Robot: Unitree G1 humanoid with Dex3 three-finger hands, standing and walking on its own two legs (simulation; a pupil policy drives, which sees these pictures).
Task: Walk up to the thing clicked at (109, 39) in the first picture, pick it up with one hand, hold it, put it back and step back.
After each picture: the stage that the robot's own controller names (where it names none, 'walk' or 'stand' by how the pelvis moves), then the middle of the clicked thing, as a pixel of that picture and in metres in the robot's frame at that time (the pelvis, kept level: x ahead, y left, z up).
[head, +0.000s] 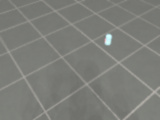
stand; (108, 39) +1.43 -0.31 -0.72
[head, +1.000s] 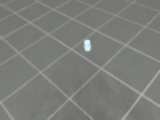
walk; (87, 45) +1.31 +0.07 -0.69
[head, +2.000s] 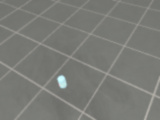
walk; (62, 82) +0.80 +0.27 -0.71
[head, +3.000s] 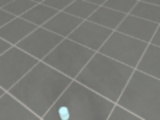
walk; (64, 113) +0.50 +0.21 -0.71
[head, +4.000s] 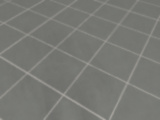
stand; out of the picture +0.36 +0.21 -0.71
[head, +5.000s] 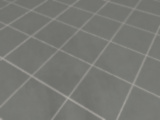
stand; out of the picture +0.32 +0.20 -0.72
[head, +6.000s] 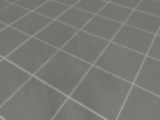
stand; out of the picture +0.34 +0.20 -0.73
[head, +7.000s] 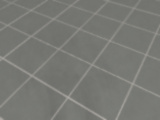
stand; out of the picture +0.33 +0.21 -0.73
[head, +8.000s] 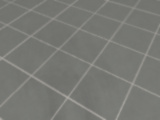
stand; out of the picture +0.32 +0.20 -0.73
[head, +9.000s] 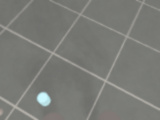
go down; (44, 99) +0.37 +0.21 -0.56
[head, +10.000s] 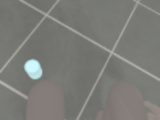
go down; (34, 69) +0.42 +0.24 -0.32
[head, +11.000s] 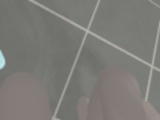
close in; out of the picture +0.40 +0.27 -0.25
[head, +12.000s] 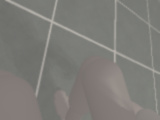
close; out of the picture +0.39 +0.29 -0.22
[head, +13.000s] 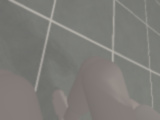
lift; out of the picture +0.39 +0.29 -0.22
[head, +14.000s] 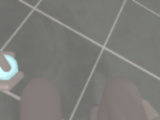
lift; (6, 70) +0.33 +0.27 -0.08
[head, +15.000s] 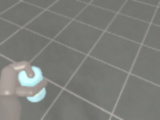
hold; (33, 84) +0.33 +0.18 +0.04
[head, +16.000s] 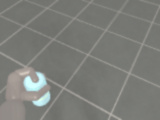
hold; (38, 89) +0.32 +0.17 +0.00
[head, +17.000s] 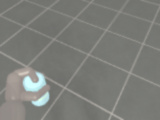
hold; (37, 89) +0.32 +0.18 +0.00
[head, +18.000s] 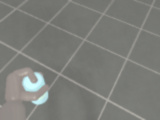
crouch; (36, 89) +0.33 +0.18 -0.05
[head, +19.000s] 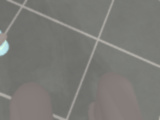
lower; out of the picture +0.47 +0.25 -0.08
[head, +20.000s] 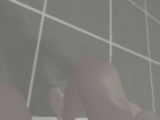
lower; out of the picture +0.42 +0.30 -0.22
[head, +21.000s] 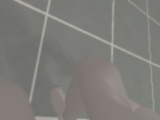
lower; out of the picture +0.42 +0.30 -0.22
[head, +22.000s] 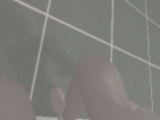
lower; out of the picture +0.42 +0.30 -0.23
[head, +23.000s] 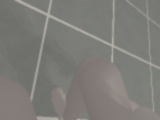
lower; out of the picture +0.41 +0.30 -0.22
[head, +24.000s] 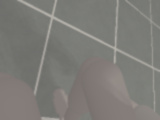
open; out of the picture +0.40 +0.29 -0.23
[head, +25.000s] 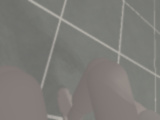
stand; out of the picture +0.41 +0.28 -0.23
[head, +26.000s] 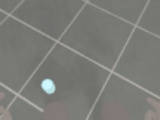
walk; (48, 86) +0.41 +0.21 -0.50
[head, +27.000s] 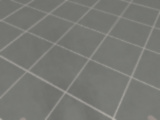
stand; out of the picture +0.36 +0.19 -0.67
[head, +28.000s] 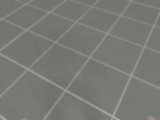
stand; out of the picture +0.37 +0.19 -0.67
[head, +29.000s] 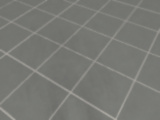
stand; out of the picture +0.38 +0.18 -0.71
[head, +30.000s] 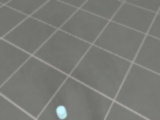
walk; (61, 112) +0.43 +0.17 -0.69
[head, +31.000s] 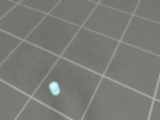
walk; (54, 88) +0.57 +0.25 -0.69
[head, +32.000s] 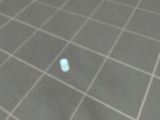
walk; (64, 65) +0.87 +0.25 -0.70
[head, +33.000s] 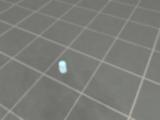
stand; (62, 67) +1.01 +0.23 -0.71
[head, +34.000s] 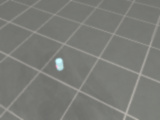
stand; (59, 64) +1.00 +0.24 -0.72
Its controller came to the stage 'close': yes
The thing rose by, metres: 0.71
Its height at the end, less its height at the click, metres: +0.00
